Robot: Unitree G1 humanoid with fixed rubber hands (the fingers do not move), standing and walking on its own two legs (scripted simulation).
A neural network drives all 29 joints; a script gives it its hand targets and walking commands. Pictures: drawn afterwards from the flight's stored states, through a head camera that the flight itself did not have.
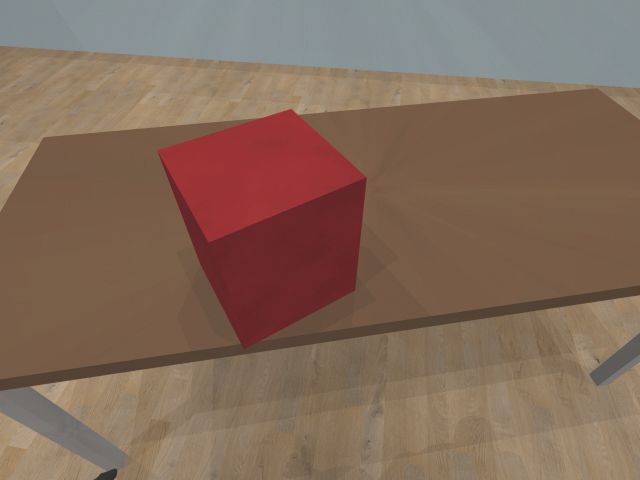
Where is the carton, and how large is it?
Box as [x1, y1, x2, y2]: [157, 109, 366, 348]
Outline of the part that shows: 291,109 157,150 199,261 243,348 253,344 354,290 366,177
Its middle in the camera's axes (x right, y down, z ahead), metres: -0.08 -0.01 +0.60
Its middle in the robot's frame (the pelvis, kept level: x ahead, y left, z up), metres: +0.48 +0.09 +0.04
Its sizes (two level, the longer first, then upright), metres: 0.210 0.200 0.250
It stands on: a table, 0.66 m high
